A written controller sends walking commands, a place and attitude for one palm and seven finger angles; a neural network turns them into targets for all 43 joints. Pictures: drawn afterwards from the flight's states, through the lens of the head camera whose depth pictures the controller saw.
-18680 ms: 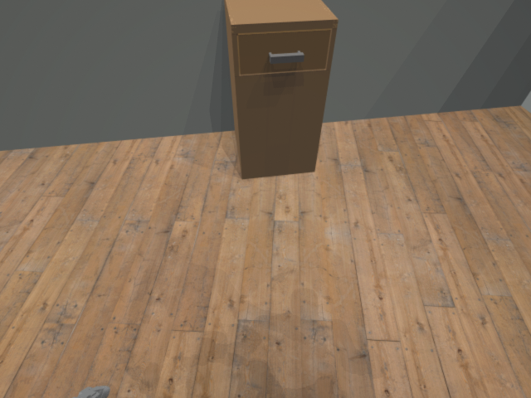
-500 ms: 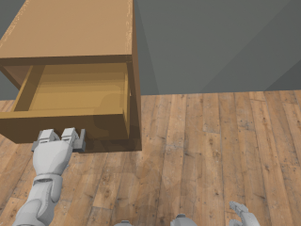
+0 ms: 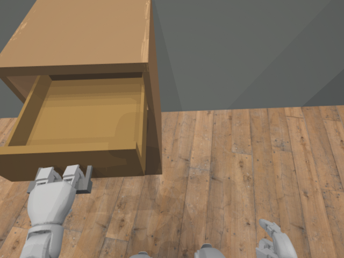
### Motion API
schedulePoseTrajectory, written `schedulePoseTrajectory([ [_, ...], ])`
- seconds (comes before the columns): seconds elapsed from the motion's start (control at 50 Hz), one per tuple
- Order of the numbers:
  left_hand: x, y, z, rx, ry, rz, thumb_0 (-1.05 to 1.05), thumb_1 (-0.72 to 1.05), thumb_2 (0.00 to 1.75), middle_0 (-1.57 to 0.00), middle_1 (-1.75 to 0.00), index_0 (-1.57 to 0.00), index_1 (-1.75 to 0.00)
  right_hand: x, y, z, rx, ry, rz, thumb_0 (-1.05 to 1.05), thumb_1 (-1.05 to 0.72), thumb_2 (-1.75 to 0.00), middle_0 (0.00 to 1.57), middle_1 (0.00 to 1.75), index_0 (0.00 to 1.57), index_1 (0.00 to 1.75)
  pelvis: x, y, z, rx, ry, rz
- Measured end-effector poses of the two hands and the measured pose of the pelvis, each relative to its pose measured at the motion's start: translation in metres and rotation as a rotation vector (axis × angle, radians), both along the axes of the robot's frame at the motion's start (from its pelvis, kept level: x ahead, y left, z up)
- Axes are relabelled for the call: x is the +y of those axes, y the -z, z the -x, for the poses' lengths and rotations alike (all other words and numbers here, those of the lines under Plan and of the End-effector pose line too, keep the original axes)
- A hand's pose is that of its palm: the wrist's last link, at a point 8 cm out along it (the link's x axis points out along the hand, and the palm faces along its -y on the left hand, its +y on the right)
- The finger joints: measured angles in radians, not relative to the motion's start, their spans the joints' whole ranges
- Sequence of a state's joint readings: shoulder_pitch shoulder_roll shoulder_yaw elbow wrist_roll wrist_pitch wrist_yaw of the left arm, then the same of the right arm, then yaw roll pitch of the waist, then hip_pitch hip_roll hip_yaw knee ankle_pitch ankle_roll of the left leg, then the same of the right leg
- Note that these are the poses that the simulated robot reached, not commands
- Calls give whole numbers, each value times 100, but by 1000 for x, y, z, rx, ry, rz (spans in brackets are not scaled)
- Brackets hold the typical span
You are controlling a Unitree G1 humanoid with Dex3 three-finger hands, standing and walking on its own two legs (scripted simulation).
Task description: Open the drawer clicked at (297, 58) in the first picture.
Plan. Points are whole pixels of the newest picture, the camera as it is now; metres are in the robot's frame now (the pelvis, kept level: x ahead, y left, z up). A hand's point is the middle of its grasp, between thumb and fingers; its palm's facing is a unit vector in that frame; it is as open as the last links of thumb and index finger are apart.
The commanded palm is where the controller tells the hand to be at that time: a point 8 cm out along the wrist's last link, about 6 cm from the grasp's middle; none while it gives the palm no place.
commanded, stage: pull the drawer open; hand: left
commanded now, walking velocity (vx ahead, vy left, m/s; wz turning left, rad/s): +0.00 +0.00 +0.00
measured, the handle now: (63, 178) +0.30 +0.28 -0.02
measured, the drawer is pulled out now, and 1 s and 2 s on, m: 0.25 0.30 0.30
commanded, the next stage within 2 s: open the thumb to release the handle in 0.64 s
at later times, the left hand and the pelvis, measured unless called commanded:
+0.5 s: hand (59, 230) +0.19 +0.26 -0.04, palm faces -0.04 -0.05 -1.00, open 6.1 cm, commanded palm +0.14 +0.28 +0.01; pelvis +0.00 -0.01 -0.01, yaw +0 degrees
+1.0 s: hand (57, 227) +0.20 +0.27 -0.04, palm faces -0.01 -0.02 -1.00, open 7.3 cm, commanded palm +0.17 +0.26 +0.01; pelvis -0.01 -0.01 -0.01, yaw +2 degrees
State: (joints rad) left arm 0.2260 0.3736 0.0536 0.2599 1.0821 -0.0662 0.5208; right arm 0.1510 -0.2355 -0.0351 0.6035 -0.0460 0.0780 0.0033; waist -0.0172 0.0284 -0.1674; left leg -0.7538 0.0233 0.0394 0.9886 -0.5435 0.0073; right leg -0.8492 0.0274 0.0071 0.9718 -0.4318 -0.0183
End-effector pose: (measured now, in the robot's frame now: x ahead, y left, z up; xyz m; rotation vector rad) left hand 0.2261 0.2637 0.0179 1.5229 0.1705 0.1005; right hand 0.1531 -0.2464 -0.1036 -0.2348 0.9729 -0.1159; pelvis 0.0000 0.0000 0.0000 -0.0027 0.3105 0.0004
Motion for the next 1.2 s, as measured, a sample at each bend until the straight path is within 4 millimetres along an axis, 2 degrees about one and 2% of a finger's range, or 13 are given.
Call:
schedulePoseTrajectory([
  [0.18, -2, 1, 23, -14, -9, -5, 2, 66, 74, -27, -134, -39, -134, -1, 3, -11, -17, -28, 7, 1, -91, -90, 21, 30, 20, 30, -2, 4, 0, 1, -6, -3],
  [0.5, -5, 0, 55, -1, -18, 4, 2, 66, 72, -26, -132, -39, -133, 9, -2, -36, -77, -67, -10, 1, -91, -90, 21, 30, 20, 30, -5, 7, -2, -7, -1, -8],
  [0.74, -5, -1, 56, 2, -16, 3, 2, 67, 71, -26, -130, -38, -131, 9, -1, -39, -89, -64, -17, 1, -91, -90, 21, 30, 20, 30, -4, 10, -4, 3, 4, -6],
  [0.88, -4, 3, 53, -55, -54, -22, 1, 63, 75, -31, -131, -39, -132, 8, 14, -32, -45, -88, 7, 1, -91, -90, 21, 30, 20, 30, -4, 15, 2, 7, -24, -2],
  [1.02, -2, -1, 50, -19, -99, -23, 0, 40, 68, -34, -129, -38, -130, 13, 12, -23, -43, -80, -7, 1, -91, -90, 21, 30, 20, 30, -7, 9, 9, -20, -31, -6],
  [1.2, -3, -2, 52, 3, -59, -11, 0, -13, 46, -32, -123, -34, -124, 6, 5, -15, -77, -84, 6, 1, -91, -90, 21, 30, 20, 30, -12, 7, 17, -29, -35, -9],
])
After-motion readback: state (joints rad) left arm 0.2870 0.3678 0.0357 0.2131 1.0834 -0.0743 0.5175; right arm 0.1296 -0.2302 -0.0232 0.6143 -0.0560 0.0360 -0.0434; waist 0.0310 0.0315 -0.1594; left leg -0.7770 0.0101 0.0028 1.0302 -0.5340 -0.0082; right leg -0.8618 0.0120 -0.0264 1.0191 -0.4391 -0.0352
